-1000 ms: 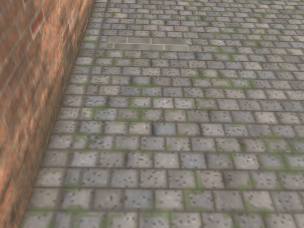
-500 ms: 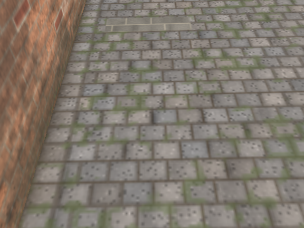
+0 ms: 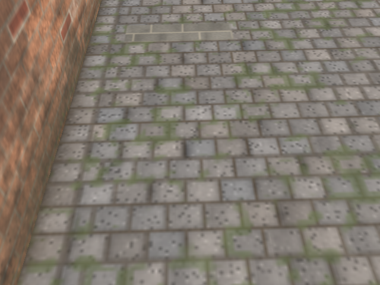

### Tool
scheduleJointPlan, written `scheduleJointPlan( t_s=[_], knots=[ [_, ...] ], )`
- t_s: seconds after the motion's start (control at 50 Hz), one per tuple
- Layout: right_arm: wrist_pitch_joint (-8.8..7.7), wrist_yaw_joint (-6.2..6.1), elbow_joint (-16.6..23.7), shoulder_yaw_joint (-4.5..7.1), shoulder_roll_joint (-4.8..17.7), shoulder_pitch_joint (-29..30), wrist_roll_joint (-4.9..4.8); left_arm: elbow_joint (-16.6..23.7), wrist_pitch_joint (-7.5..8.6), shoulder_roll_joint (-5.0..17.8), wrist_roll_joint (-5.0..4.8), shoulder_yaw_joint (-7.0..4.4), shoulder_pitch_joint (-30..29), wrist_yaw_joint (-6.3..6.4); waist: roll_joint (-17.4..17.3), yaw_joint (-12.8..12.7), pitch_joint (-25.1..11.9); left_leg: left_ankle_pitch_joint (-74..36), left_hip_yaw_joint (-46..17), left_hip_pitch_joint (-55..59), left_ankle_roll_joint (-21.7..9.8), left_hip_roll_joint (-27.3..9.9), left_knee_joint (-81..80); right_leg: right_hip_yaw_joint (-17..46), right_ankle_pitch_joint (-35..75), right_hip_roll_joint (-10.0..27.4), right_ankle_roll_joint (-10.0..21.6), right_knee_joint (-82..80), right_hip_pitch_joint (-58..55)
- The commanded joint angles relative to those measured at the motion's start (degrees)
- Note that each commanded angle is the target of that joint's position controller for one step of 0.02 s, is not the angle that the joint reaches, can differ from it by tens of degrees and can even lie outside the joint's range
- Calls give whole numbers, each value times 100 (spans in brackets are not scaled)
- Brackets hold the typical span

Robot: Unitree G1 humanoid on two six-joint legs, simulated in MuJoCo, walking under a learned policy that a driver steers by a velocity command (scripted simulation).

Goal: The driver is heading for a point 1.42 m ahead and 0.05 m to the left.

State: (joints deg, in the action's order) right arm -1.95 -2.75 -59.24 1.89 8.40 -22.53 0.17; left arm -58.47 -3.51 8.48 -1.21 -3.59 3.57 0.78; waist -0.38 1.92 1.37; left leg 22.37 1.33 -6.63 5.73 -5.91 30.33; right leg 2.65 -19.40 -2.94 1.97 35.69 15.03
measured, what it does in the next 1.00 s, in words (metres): stands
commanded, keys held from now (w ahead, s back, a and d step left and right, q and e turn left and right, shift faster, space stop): no key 0.86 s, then w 0.14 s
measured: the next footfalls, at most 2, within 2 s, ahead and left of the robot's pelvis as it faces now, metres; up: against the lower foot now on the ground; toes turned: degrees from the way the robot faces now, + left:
right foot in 1.52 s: +0.34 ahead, -0.11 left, +0.00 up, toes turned -3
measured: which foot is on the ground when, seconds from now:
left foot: down 0.00-1.00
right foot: down 0.00-1.00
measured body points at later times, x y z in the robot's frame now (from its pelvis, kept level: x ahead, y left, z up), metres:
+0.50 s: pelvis +0.00 +0.00 +0.00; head +0.00 +0.00 +0.45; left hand +0.12 +0.23 -0.14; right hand -0.04 -0.22 -0.15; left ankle -0.07 +0.17 -0.73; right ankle +0.00 -0.10 -0.73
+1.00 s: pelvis +0.01 +0.01 -0.01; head +0.00 +0.00 +0.44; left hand +0.12 +0.23 -0.15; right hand -0.04 -0.22 -0.16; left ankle -0.07 +0.17 -0.73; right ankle +0.00 -0.10 -0.73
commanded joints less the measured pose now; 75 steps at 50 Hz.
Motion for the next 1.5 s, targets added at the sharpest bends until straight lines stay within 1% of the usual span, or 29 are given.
scheduleJointPlan(
  t_s=[0.02,0.86,0.9,0.96,0.98,1.02,1.06,1.08,1.1,1.12,1.14,1.16,1.18,1.2,1.22,1.24,1.26,1.28,1.3,1.32,1.34,1.36,1.38,1.4,1.42,1.44,1.46,1.48,1.5],
  knots=[
    [-33,-14,97,76,425,-570,3,240,50,502,0,-64,-281,11,42,-15,10,-860,207,-604,-2,127,-453,345,2138,377,67,-533,-461],
    [-65,-6,375,73,457,-874,26,-10,29,600,0,15,-320,15,49,-45,30,-858,218,-586,-5,106,-531,397,1994,408,28,-598,-368],
    [-42,-31,344,86,423,-940,-11,-3,16,585,-9,13,-320,31,82,-45,15,-52,339,-650,-62,217,-471,313,867,298,55,-600,-284],
    [-56,-118,478,97,349,-761,-73,39,73,659,-105,-28,-204,31,182,-97,390,975,439,-927,-323,375,-129,370,-1679,236,241,-762,314],
    [-88,-148,524,90,299,-719,-80,57,126,677,-136,-36,-152,18,269,-105,534,1076,458,-1027,-397,420,21,469,-2127,287,317,-846,488],
    [-195,-172,564,74,203,-715,-100,110,255,723,-176,-50,-53,-25,498,-120,706,943,491,-1201,-506,501,355,818,-2427,478,499,-1028,617],
    [-356,-144,520,91,173,-756,-135,114,411,795,-202,-76,179,-69,611,-191,742,637,434,-1402,-623,540,627,1273,-2095,683,755,-1081,401],
    [-436,-133,509,102,124,-755,-162,101,436,877,-140,-118,401,-80,628,-230,631,441,370,-1558,-669,519,752,1580,-1631,812,892,-1053,83],
    [-503,-80,487,131,167,-775,-180,127,516,948,-112,-158,541,-70,657,-228,617,241,320,-1640,-745,516,853,1829,-1000,958,1028,-957,-92],
    [-568,-20,396,148,144,-894,-126,192,553,916,-155,-157,631,-60,756,-235,441,208,297,-1668,-813,531,884,1888,-632,1011,1097,-804,-332],
    [-612,56,306,171,120,-950,-170,285,570,888,-179,-160,627,-50,757,-184,331,64,246,-1603,-873,566,782,1902,-167,1030,1136,-618,-427],
    [-637,102,257,207,155,-1070,-210,371,593,919,-197,-183,498,-35,755,-67,252,-398,248,-1262,-923,616,682,1543,695,865,1046,-206,-229],
    [-646,120,-15,299,312,-1602,-215,570,659,765,-127,-150,104,-38,183,256,61,-1338,108,-368,-998,589,649,833,1760,561,794,788,465],
    [-615,190,-455,480,785,-2688,-191,780,804,504,-140,-54,-538,-41,-944,769,-212,-2588,-854,1331,-1336,151,336,-309,2303,55,385,2784,2208],
    [-512,288,-527,495,930,-3216,-68,944,961,411,-98,7,-863,-67,-2062,1027,-98,-4623,-2707,2349,-1940,-1165,-334,-639,-807,-33,165,4233,4296],
    [-493,321,-424,410,735,-2888,-10,987,1000,398,-300,-19,-889,-81,-1478,783,234,-4222,-3534,2575,-2384,-1865,-595,-92,-1885,186,245,4980,5457],
    [-455,287,-378,373,683,-2654,-30,1149,992,254,-418,17,-1101,-59,-856,699,538,-3443,-3435,2645,-2365,-1957,-559,146,-1735,472,279,5485,6211],
    [-365,233,-321,289,575,-2261,-41,1277,937,137,-428,58,-1105,-47,-549,515,689,-3067,-2964,2440,-2145,-1927,-504,108,-1510,761,230,5619,6503],
    [-270,189,-211,164,376,-1685,-35,1325,861,42,-360,86,-868,-32,-491,260,721,-2764,-2436,1775,-1828,-1745,-638,148,-1180,998,166,5496,6192],
    [-204,154,-50,59,214,-1065,-20,1439,768,63,-283,106,-535,-58,-535,-58,659,-2480,-1803,631,-1547,-1340,-969,129,-567,1054,103,5008,5125],
    [-165,106,110,39,300,-492,-2,1454,684,123,-185,127,-317,-84,-624,-243,709,-2192,-1170,-514,-1347,-927,-1353,-48,207,1047,-23,4177,3959],
    [-149,58,185,56,468,-183,-47,1557,665,184,-88,151,-241,-119,-630,-344,686,-1990,-552,-1414,-1186,-548,-1715,-233,1023,977,-98,3255,2671],
    [-171,18,200,122,725,-80,-70,1630,665,175,-34,167,-298,-118,-627,-371,685,-1920,-175,-1995,-1123,-354,-1995,-414,1513,815,-100,2490,1497],
    [-217,14,99,184,922,-352,-135,1690,661,246,-6,139,-406,-107,-622,-283,634,-2284,-70,-1850,-1216,-385,-2152,-655,1547,610,-89,2176,1009],
    [-264,40,40,249,1112,-560,-134,1781,660,327,-45,105,-441,-113,-598,-281,637,-2966,-107,-1281,-1256,-507,-1964,-710,1256,509,3,1799,1007],
    [-269,47,-37,298,1230,-748,-177,1852,666,412,-69,64,-413,-114,-663,-307,531,-3982,-78,-490,-1262,-614,-1574,-831,813,366,116,1466,1173],
    [-271,64,-148,286,1188,-919,-125,1814,666,560,-129,0,-251,-146,-760,-441,292,-4561,-95,108,-1217,-614,-897,-998,469,156,279,965,1078],
    [-307,61,-180,259,1107,-938,-126,1624,682,776,-67,-136,271,-185,-835,-780,29,-5119,-81,192,-1114,-644,-55,-1086,685,-12,338,534,347],
    [-360,108,-154,257,1127,-820,-132,1306,665,1050,-72,-285,1123,-181,-936,-1196,-382,-5582,-21,-199,-1076,-537,910,-1185,1058,-130,421,397,-798]
  ],
)
Over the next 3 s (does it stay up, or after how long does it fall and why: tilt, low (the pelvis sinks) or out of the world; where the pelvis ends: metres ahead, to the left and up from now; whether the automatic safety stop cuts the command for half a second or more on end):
stays up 0.98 -0.04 0.02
